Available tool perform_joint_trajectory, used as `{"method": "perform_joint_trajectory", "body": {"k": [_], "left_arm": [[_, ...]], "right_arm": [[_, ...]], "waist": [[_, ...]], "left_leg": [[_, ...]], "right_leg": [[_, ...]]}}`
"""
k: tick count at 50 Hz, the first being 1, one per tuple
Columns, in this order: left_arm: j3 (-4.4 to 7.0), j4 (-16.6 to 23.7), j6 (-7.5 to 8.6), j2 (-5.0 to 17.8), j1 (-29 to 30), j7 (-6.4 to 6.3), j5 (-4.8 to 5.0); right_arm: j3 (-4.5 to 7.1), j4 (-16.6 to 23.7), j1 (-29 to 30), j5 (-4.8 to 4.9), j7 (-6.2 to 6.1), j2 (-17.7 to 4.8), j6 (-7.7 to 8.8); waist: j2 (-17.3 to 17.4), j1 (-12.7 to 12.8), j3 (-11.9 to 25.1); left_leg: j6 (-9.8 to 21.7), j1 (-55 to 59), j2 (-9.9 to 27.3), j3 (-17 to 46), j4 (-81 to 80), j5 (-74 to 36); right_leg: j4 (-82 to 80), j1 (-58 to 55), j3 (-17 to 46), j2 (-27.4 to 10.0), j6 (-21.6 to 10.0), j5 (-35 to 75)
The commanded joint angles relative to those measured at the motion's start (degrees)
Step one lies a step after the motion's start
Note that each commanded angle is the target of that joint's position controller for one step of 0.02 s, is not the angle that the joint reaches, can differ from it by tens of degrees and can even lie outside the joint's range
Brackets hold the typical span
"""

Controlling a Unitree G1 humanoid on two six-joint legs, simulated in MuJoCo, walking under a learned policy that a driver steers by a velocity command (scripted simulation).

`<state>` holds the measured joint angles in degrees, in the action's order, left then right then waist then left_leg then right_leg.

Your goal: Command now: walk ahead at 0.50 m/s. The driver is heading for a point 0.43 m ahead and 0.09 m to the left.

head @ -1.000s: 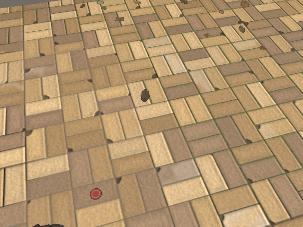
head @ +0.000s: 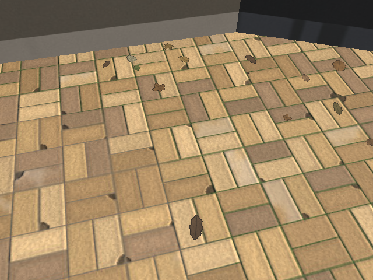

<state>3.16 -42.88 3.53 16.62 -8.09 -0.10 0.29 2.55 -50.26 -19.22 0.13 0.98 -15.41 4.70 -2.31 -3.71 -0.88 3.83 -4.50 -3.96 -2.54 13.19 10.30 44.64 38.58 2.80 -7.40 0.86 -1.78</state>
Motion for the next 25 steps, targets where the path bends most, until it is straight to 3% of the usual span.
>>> {"method": "perform_joint_trajectory", "body": {"k": [1,4,7,8,9,10,11,12,13,14,15,16,19,22,25], "left_arm": [[-0.02,4.24,1.09,1.82,5.32,0.69,0.27],[-0.09,5.88,1.51,2.23,9.7,1.65,0.69],[0.23,6.61,1.88,3.55,9.93,2.5,0.65],[0.61,6.1,1.96,4.44,7.79,2.56,0.58],[1.4,4.69,2.01,5.75,2.79,2.41,0.38],[2.79,2.06,2.01,8.53,-5.62,1.92,-0.2],[3.77,0.8,1.93,12.9,-14.57,1.27,-1.52],[3.97,0.22,1.59,14.92,-14.38,1.51,-1.77],[2.63,1.22,1.41,9.29,-13.98,1.56,-1.04],[1.86,1.57,1.5,7.32,-9.96,1.36,-0.95],[1.44,1.54,1.64,6.07,-6.44,1.37,-1.04],[1.17,1.39,1.7,4.67,-3.49,1.39,-0.92],[1.14,0.65,2.3,4.3,0.78,1.09,-2.0],[1.76,-0.42,1.69,6.09,2.09,-0.29,-1.69],[1.96,-1.16,0.25,6.85,2.57,-1.55,-1.44]], "right_arm": [[2.23,2.61,0.54,0.58,-0.64,-10.18,0.54],[2.41,0.88,-2.38,0.85,-0.75,-10.61,-0.36],[2.87,-0.04,-2.51,1.13,-1.18,-11.4,-1.33],[3.04,-0.04,-1.81,1.15,-1.33,-11.85,-1.58],[3.08,0.13,-0.45,1.24,-1.47,-12.1,-1.86],[2.48,0.46,-0.21,0.83,-1.64,-10.61,-2.14],[1.06,2.16,-1.15,-0.79,-1.8,-7.24,-2.0],[-0.66,1.47,-9.65,-0.33,-1.32,-1.12,-1.05],[1.02,0.0,-6.64,0.93,-1.23,-8.28,-0.49],[1.8,1.46,-1.92,2.15,-1.27,-10.01,-0.37],[1.76,1.62,0.25,1.9,-1.66,-9.04,-0.71],[2.13,1.58,0.99,1.34,-1.99,-8.6,-1.47],[2.41,1.5,-1.78,1.27,-2.56,-5.94,-4.55],[2.52,4.38,1.32,0.63,-2.81,-5.01,-5.77],[2.54,6.42,4.89,0.55,-1.97,-4.68,-5.96]], "waist": [[5.27,-0.24,-1.92],[5.41,-1.53,-3.23],[6.38,-0.06,-2.8],[7.02,1.42,-1.44],[7.23,4.6,1.61],[6.01,8.39,7.3],[-1.48,10.77,16.53],[-16.17,6.36,23.33],[-7.45,9.36,21.83],[-5.14,8.57,13.94],[-1.19,6.66,10.29],[-0.77,5.03,7.12],[-3.49,1.33,5.56],[-3.58,1.15,4.25],[-3.01,2.41,4.25]], "left_leg": [[7.73,-2.29,14.19,6.6,-6.26,-11.67],[7.63,2.92,16.56,7.29,-4.29,-11.86],[6.4,8.21,19.01,8.15,-0.37,-17.4],[5.77,8.97,18.97,7.84,2.24,-23.35],[4.73,8.46,17.58,6.3,8.05,-32.39],[2.66,4.94,14.05,4.02,19.01,-36.32],[-0.07,-7.41,9.69,2.19,37.29,-18.79],[-3.49,-27.57,-0.53,4.49,54.88,24.24],[-3.5,-30.57,1.68,12.04,60.4,26.14],[-3.48,-33.04,3.79,11.02,60.57,22.81],[-4.15,-31.73,6.43,9.44,57.93,19.33],[-4.81,-29.92,7.91,8.69,54.76,16.75],[-6.39,-22.17,8.43,6.91,51.83,11.32],[-7.12,-24.63,9.37,6.2,45.06,5.3],[-6.95,-23.43,9.95,4.51,37.58,-0.96]], "right_leg": [[-8.41,-3.0,-1.97,1.5,0.14,7.49],[-12.74,-1.84,-2.01,2.52,-0.77,6.1],[-15.51,-3.04,-1.95,3.44,-2.97,0.11],[-16.08,-6.66,-2.81,4.48,-3.84,-1.93],[-17.59,-14.26,-4.58,6.27,-5.12,-2.07],[-18.03,-27.1,-4.69,6.44,-6.95,1.49],[-14.93,-45.22,7.63,-5.27,-10.63,13.5],[-19.54,-60.84,30.61,-17.36,-19.7,15.51],[-21.19,-57.4,28.89,-15.95,-18.01,16.89],[-21.37,-50.35,18.9,-14.4,-16.02,23.41],[-22.37,-43.59,12.73,-11.74,-14.55,27.99],[-24.23,-37.77,8.46,-9.97,-13.56,28.67],[-28.9,-27.44,0.81,-8.21,-13.8,30.05],[-31.16,-27.04,-3.89,-8.45,-14.29,26.64],[-31.92,-28.36,-7.93,-7.76,-13.61,20.06]]}}
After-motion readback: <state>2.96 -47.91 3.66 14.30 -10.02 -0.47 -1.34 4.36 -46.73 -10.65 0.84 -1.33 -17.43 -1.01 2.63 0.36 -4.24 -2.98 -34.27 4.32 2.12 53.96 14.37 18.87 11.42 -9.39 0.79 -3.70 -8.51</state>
